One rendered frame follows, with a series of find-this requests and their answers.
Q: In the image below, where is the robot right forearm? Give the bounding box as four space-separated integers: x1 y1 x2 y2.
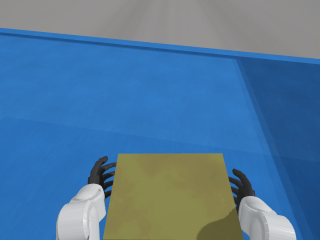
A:
238 196 297 240

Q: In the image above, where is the right robot hand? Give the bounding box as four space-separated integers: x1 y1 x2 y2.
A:
228 169 255 216

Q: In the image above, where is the carton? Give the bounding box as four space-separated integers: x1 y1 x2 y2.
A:
103 153 244 240

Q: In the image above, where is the robot left forearm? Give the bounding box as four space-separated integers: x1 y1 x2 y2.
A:
56 183 106 240

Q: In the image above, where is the left robot hand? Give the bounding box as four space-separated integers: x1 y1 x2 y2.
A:
87 156 117 199

